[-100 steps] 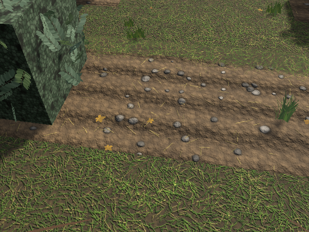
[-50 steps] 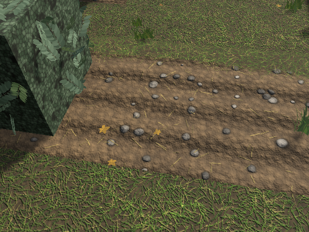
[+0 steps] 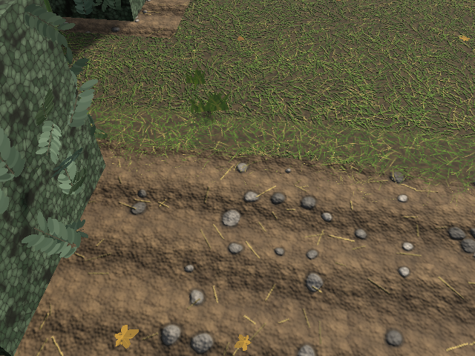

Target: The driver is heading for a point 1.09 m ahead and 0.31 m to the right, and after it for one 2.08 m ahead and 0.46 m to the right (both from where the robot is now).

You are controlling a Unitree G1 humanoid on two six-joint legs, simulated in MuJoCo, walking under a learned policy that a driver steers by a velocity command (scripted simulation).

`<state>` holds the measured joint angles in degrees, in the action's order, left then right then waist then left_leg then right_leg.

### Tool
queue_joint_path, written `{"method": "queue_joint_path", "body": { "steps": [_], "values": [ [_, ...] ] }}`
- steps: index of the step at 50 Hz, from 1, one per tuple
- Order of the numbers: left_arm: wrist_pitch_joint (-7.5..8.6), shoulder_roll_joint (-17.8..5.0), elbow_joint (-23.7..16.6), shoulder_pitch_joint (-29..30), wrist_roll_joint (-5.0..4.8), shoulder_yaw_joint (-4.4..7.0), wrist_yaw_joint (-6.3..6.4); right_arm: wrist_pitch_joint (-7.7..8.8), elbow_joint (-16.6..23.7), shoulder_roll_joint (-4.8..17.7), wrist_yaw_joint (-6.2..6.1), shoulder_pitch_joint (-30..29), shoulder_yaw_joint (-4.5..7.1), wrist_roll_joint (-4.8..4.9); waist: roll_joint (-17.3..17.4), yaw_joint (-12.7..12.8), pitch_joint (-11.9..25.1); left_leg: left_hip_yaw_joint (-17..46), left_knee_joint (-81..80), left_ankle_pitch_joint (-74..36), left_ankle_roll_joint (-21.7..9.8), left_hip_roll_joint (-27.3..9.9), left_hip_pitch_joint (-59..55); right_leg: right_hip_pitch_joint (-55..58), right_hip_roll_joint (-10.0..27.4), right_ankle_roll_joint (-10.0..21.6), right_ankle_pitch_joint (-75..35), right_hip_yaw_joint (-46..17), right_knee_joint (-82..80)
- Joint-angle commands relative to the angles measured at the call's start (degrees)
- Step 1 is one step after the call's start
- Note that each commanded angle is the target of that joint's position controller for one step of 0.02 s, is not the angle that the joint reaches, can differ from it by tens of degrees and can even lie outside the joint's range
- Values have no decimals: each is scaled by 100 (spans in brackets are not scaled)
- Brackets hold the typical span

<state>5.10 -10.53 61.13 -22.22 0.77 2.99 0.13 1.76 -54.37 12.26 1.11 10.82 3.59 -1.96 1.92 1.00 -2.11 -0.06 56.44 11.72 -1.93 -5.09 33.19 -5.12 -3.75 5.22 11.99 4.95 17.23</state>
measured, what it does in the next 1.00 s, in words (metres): walks ahead, turning right: left foot, then right foot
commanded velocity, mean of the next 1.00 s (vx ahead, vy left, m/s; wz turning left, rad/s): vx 0.50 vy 0.00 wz -0.39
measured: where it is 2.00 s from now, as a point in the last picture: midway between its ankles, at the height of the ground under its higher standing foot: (309, 277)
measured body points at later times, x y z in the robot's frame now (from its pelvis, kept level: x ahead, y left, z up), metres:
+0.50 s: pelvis +0.27 +0.06 +0.00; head +0.29 +0.08 +0.45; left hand +0.36 +0.31 -0.15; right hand +0.26 -0.19 -0.14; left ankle +0.27 +0.13 -0.75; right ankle +0.27 -0.08 -0.66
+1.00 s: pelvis +0.51 -0.04 -0.01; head +0.53 -0.06 +0.44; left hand +0.68 +0.19 -0.14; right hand +0.49 -0.31 -0.14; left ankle +0.56 +0.12 -0.66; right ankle +0.51 -0.07 -0.75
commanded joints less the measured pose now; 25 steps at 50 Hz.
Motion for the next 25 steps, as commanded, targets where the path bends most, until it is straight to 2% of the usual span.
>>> {"method": "queue_joint_path", "body": {
  "steps": [1,4,7,8,10,11,12,13,14,15,16,17,18,19,20,22,25],
  "values": [
    [85,-596,-221,-165,-4,69,18,10,332,130,33,-366,5,18,-501,-69,-293,-170,-678,-612,144,-54,448,19,1436,651,-1734,-1039,-949],
    [85,-630,-139,-459,16,63,15,33,494,49,56,-893,-58,52,-602,102,-347,-346,-1511,-972,117,69,233,198,1390,628,-1972,-819,-906],
    [76,-682,-22,-721,39,73,30,67,652,132,46,-1252,-57,59,-645,224,-477,-418,-2027,-882,-14,168,104,511,1542,647,-2225,-869,-744],
    [75,-704,5,-736,40,76,43,86,715,184,38,-1302,-40,68,-656,186,-496,-386,-2134,-753,-74,186,57,615,1630,642,-2392,-953,-645],
    [68,-821,-11,-563,73,107,73,148,712,289,-1,-1049,3,79,-665,-8,-403,-358,-2404,-372,-202,302,-366,759,1708,558,-3024,-1031,-242],
    [70,-884,-37,-421,76,125,83,196,588,368,-34,-602,50,71,-662,-225,-201,-394,-2601,-210,-266,453,-960,732,1645,474,-3655,-1002,232],
    [56,-896,-65,-290,48,124,72,267,298,448,-80,258,112,49,-457,-601,239,-515,-3023,-400,-342,622,-2006,557,1385,369,-3890,-825,1182],
    [62,-722,-163,-292,-6,76,48,359,47,794,-144,1229,225,-61,-99,-907,917,122,-3113,-189,-511,-16,-3473,-307,1040,263,-2818,-642,2532],
    [31,-42,-298,-1004,-252,-65,6,367,29,1484,-157,1825,385,-189,1218,-747,1845,2657,-3561,807,-1072,-1799,-5231,-2233,165,-24,320,-143,4670],
    [-19,-538,-229,-949,-106,79,29,262,101,1297,-111,1466,356,-50,857,-630,1879,3662,-4201,1276,-1132,-1994,-4758,-2680,128,80,1604,-754,5447],
    [-64,-643,-340,-464,-52,143,20,239,224,899,-100,770,235,5,363,-362,933,2791,-4302,1687,-948,-1798,-3886,-2897,478,132,1139,-872,5600],
    [-64,-508,-426,-123,-31,124,-14,274,307,554,-89,352,144,30,89,-278,358,2050,-4515,1225,-806,-1562,-3123,-2859,694,120,710,-848,5371],
    [-102,-398,-439,-9,2,139,-39,321,290,405,-108,249,98,26,166,-171,112,1446,-4624,694,-623,-1318,-2720,-2714,825,114,510,-828,5153],
    [-178,-346,-447,-52,73,154,-76,358,226,263,-143,285,52,53,295,-48,-4,951,-4683,187,-499,-1124,-2441,-2564,908,73,393,-788,5023],
    [-255,-267,-425,-130,97,156,-111,397,163,202,-161,425,36,59,330,4,22,646,-4683,-213,-463,-1063,-2370,-2462,910,49,298,-752,5023],
    [-351,-190,-522,19,94,165,-150,471,55,227,-179,720,38,101,292,58,4,216,-4704,-862,-455,-1003,-2446,-2663,913,7,59,-685,5017],
    [-430,-193,-763,618,97,152,-212,500,-16,290,-193,1006,47,82,258,15,-161,-263,-4770,-1257,-459,-977,-2620,-3276,992,-59,-486,-580,4778]
  ]
}}
Next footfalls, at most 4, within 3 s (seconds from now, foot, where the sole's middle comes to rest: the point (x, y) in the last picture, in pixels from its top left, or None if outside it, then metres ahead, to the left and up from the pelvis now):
0.26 left None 0.31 0.13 -0.78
0.82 right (292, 341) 0.54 -0.09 -0.78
1.34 left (293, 243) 0.87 -0.11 -0.78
1.70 right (339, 293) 0.69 -0.23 -0.78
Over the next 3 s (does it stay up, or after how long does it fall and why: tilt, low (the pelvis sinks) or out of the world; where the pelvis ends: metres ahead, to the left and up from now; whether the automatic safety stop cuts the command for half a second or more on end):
stays up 0.72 -0.07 0.01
